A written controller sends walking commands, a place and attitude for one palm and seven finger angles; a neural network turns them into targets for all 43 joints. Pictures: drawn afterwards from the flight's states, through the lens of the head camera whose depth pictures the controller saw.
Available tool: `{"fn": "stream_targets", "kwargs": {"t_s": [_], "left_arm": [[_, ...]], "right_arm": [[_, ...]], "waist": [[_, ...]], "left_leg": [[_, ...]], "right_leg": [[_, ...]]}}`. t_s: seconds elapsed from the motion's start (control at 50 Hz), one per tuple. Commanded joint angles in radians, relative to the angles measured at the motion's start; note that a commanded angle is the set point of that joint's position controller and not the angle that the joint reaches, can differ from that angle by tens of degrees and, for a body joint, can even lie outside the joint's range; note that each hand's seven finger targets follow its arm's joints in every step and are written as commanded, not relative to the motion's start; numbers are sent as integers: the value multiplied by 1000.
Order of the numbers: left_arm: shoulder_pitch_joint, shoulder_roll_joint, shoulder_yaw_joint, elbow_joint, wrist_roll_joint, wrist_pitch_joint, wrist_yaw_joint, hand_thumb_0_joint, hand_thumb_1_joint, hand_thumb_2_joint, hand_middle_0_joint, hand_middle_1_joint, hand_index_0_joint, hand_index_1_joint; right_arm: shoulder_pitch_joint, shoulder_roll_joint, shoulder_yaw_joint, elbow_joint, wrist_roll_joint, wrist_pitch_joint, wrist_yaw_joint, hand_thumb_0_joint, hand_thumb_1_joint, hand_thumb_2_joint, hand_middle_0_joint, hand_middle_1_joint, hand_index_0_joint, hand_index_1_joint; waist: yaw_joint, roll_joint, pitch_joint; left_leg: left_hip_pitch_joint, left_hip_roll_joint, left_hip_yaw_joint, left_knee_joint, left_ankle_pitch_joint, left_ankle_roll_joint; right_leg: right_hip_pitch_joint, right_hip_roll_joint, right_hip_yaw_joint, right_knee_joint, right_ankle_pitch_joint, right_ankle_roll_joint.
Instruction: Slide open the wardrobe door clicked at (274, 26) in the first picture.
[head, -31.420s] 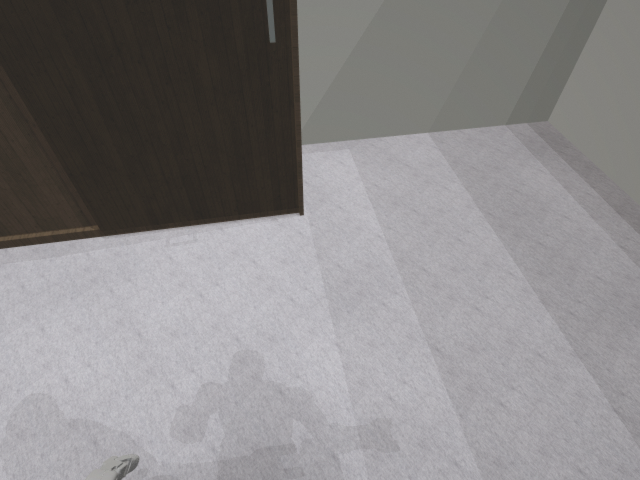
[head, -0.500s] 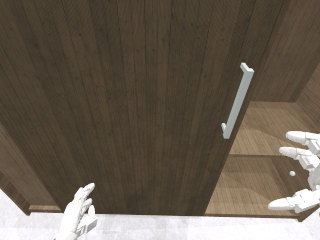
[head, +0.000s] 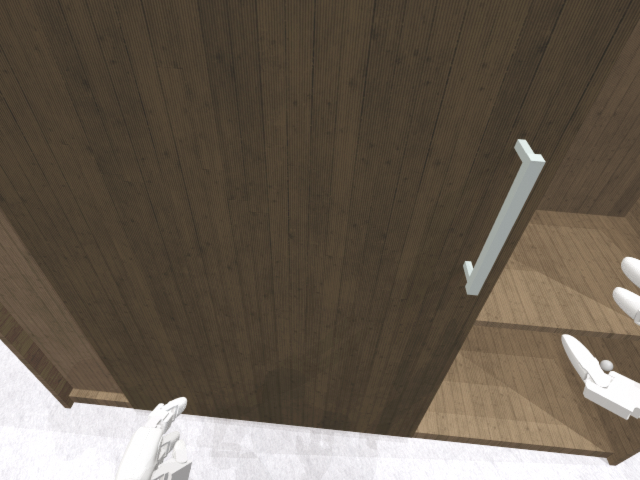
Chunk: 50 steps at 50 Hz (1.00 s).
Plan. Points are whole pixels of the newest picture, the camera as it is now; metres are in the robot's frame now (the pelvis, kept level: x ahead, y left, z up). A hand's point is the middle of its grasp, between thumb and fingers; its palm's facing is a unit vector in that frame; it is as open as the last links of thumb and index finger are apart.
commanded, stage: draw the hand back to the body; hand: right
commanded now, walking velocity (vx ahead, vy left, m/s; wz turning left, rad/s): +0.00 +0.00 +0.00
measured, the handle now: (495, 225) +0.42 -0.24 +0.13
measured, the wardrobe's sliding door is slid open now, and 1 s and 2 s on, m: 0.60 0.60 0.60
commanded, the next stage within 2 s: step back with the hand held close in 0.50 s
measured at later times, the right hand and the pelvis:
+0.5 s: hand (580, 356) +0.20 -0.24 +0.16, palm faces +0.44 +0.83 -0.35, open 7.4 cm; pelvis +0.02 +0.02 +0.00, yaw +0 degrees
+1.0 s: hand (579, 358) +0.20 -0.24 +0.15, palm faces +0.30 +0.83 -0.47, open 7.4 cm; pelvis -0.01 +0.00 +0.00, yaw +2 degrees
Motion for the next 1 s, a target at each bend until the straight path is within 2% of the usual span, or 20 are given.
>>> {"fn": "stream_targets", "kwargs": {"t_s": [0.0,0.1,0.14,0.26,0.36,0.44,0.48,0.58,0.6,0.62,0.64,0.66,0.68,0.74,0.76,0.84,0.86,0.92,0.96,0.98], "left_arm": [[-158,120,52,-181,-3,-55,2,0,900,900,-200,-300,-200,-300],[-155,116,55,-186,-2,-42,0,0,900,900,-200,-300,-200,-300],[-153,115,53,-185,-2,-37,0,0,900,900,-200,-300,-200,-300],[-157,116,56,-188,2,-20,6,0,900,900,-200,-300,-200,-300],[-168,110,50,-190,4,-12,7,0,900,900,-200,-300,-200,-300],[-173,103,48,-194,5,-4,7,0,900,900,-200,-300,-200,-300],[-174,103,47,-191,5,-3,9,0,900,900,-200,-300,-200,-300],[-178,103,50,-194,5,3,11,0,900,900,-200,-300,-200,-300],[-181,108,50,-182,3,9,16,0,900,900,-200,-300,-200,-300],[-194,118,49,-229,-11,29,16,0,900,900,-200,-300,-200,-300],[-186,103,48,-204,1,46,22,0,900,900,-200,-300,-200,-300],[-196,105,50,-217,0,54,21,0,900,900,-200,-300,-200,-300],[-179,106,52,-218,0,66,20,0,900,900,-200,-300,-200,-300],[-160,114,64,-243,-8,95,15,0,900,900,-200,-300,-200,-300],[-163,116,66,-252,-10,98,18,0,900,900,-200,-300,-200,-300],[-156,116,73,-285,-13,121,21,0,900,900,-200,-300,-200,-300],[-159,119,75,-290,-13,123,25,0,900,900,-200,-300,-200,-300],[-146,114,77,-305,-17,129,27,0,900,900,-200,-300,-200,-300],[-147,120,82,-308,-14,123,31,0,900,900,-200,-300,-200,-300],[-139,120,81,-307,-15,118,31,0,900,900,-200,-300,-200,-300]], "right_arm": [[-75,-186,-119,-243,3,-60,-16,0,-719,-813,206,406,206,406],[-55,-181,-119,-269,5,-54,-13,0,-900,-900,200,300,200,300],[-64,-179,-115,-259,5,-48,-13,0,-900,-900,200,300,200,300],[-68,-184,-118,-238,8,-30,-10,0,-900,-900,200,300,200,300],[-91,-188,-116,-250,9,-24,-7,0,-900,-900,200,300,200,300],[-91,-187,-115,-245,12,-20,-4,0,-900,-900,200,300,200,300],[-73,-182,-117,-221,15,-16,-4,0,-900,-900,200,300,200,300],[-60,-190,-127,-212,19,-18,0,0,-900,-900,200,300,200,300],[-150,-235,-163,-200,18,-18,-7,0,-900,-900,200,300,200,300],[-279,-349,-270,-288,4,-69,-19,0,-900,-900,200,300,200,300],[-167,-266,-214,-187,3,-76,-14,0,-900,-900,200,300,200,300],[-160,-265,-203,-202,-3,-79,-11,0,-900,-900,200,300,200,300],[-102,-223,-172,-158,-8,-71,-8,0,-900,-900,200,300,200,300],[-32,-181,-131,-191,-13,-69,-7,0,-900,-900,200,300,200,300],[-19,-185,-133,-226,-12,-73,-9,0,-900,-900,200,300,200,300],[46,-246,-197,-304,-10,-83,-23,0,-900,-900,200,300,200,300],[53,-286,-233,-327,-9,-87,-29,0,-900,-900,200,300,200,300],[88,-287,-254,-329,-1,-98,-34,0,-900,-900,200,300,200,300],[81,-307,-275,-354,-1,-111,-38,0,-900,-900,200,300,200,300],[98,-289,-265,-334,0,-114,-38,0,-900,-900,200,300,200,300]], "waist": [[-13,-30,-66],[-10,-19,-71],[-8,-40,-58],[-10,8,-66],[-12,-28,-63],[-12,-25,-62],[-12,-14,-39],[-16,16,-52],[-10,8,-50],[18,17,24],[24,81,9],[20,91,-6],[26,104,-31],[30,42,-119],[30,11,-155],[28,49,-205],[25,38,-216],[28,49,-208],[27,-4,-210],[29,-13,-197]], "left_leg": [[-151,21,-38,-81,96,23],[-150,19,-40,-94,130,23],[-160,20,-41,-95,133,21],[-152,21,-45,-116,170,17],[-147,25,-51,-130,179,17],[-149,29,-58,-136,194,14],[-148,30,-57,-140,205,13],[-139,32,-58,-142,226,8],[-148,32,-64,-154,212,9],[-277,91,-167,-205,276,-39],[-274,116,-160,-190,325,-47],[-271,124,-159,-178,403,-60],[-261,125,-144,-156,449,-68],[-239,124,-118,-96,503,-100],[-228,118,-108,-75,522,-105],[-213,97,-103,-27,494,-97],[-206,95,-104,-13,493,-90],[-194,88,-112,10,448,-72],[-199,75,-110,27,376,-64],[-194,63,-102,39,317,-56]], "right_leg": [[137,-113,191,-102,-14,79],[155,-107,169,-77,71,76],[158,-106,166,-74,82,77],[175,-97,140,-58,125,60],[177,-87,132,-53,128,57],[178,-81,126,-47,132,53],[167,-79,121,-48,136,52],[171,-75,115,-46,147,47],[166,-72,114,-47,130,47],[114,-87,130,24,57,20],[97,-83,142,53,67,16],[105,-77,133,64,95,15],[105,-80,122,72,129,16],[122,-94,96,73,209,10],[142,-97,92,71,260,8],[115,-121,108,64,329,5],[112,-125,114,59,339,6],[54,-136,132,49,320,11],[40,-150,152,27,287,8],[11,-161,174,5,258,7]]}}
